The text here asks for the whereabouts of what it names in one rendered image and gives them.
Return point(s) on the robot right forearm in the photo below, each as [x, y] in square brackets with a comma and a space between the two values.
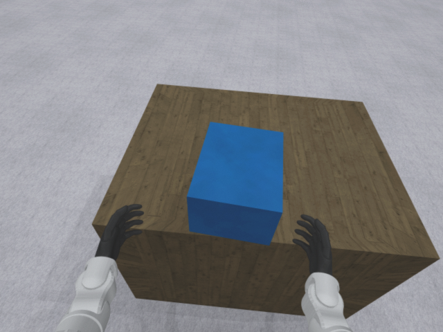
[323, 305]

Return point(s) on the robot left hand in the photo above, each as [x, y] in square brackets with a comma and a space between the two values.
[114, 234]

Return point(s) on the robot right hand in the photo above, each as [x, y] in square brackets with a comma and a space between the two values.
[319, 249]

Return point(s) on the carton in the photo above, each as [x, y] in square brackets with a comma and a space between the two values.
[237, 187]

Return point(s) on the pedestal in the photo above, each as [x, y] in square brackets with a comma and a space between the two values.
[335, 169]

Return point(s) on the robot left forearm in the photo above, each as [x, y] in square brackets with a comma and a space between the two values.
[95, 290]

